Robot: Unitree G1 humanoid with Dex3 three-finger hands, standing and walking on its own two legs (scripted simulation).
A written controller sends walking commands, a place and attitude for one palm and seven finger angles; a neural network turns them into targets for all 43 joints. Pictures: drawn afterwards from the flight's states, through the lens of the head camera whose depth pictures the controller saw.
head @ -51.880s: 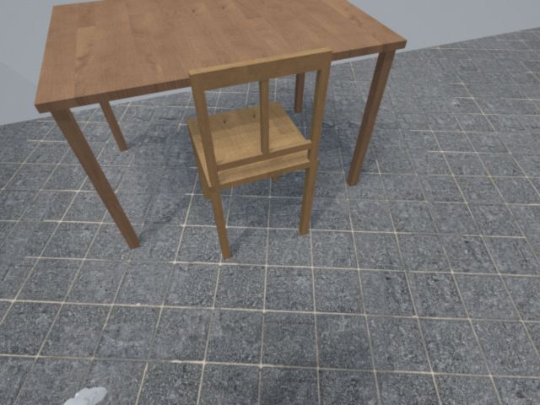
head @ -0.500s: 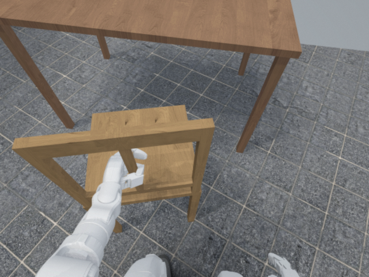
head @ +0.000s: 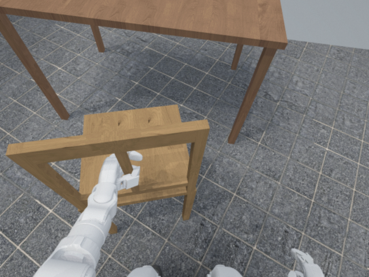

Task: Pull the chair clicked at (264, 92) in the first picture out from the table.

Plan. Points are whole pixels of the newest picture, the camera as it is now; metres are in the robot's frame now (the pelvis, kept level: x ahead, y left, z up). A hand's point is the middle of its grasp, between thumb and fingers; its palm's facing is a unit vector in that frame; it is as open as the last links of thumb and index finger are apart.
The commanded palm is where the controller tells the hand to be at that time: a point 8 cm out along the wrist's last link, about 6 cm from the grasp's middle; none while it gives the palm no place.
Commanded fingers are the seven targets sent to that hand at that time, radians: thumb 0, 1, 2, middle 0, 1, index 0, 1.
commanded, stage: step backward, pulling the chair out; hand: left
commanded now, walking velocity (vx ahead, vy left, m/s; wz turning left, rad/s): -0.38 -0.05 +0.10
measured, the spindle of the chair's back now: (128, 172) +0.37 +0.15 -0.09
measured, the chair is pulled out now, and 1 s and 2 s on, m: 0.39 0.61 0.65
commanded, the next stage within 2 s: stop walking, hand still on the chair in 0.80 s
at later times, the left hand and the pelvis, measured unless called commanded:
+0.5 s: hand (129, 218) +0.24 +0.13 -0.07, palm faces +0.00 -0.98 -0.18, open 5.5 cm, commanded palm +0.22 +0.18 -0.07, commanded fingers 0.00 0.90 0.90 -0.50 -1.45 -0.50 -1.45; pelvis -0.10 -0.01 +0.00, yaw +0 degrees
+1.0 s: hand out of the picture +0.12 +0.12 -0.07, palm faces +0.01 -0.99 -0.17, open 5.5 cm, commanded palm +0.10 +0.17 -0.05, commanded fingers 0.00 0.90 0.90 -0.50 -1.45 -0.50 -1.45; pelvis -0.21 -0.01 +0.00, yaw +2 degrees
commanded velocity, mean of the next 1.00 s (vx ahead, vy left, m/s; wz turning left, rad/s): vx -0.27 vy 0.00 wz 0.09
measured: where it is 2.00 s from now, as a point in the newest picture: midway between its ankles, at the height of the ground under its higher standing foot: outside the picture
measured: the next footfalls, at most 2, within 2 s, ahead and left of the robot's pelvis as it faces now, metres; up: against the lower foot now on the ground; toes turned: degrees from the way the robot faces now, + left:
left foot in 0.30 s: +0.00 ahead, +0.12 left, +0.00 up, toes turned -1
right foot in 0.54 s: -0.11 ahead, -0.13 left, +0.00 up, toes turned +0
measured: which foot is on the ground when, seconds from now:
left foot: down 0.00-0.16, up 0.18-0.28, down 0.30-0.58, up 0.60-0.80, down 0.82-1.00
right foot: down 0.00-0.34, up 0.36-0.52, down 0.54-1.00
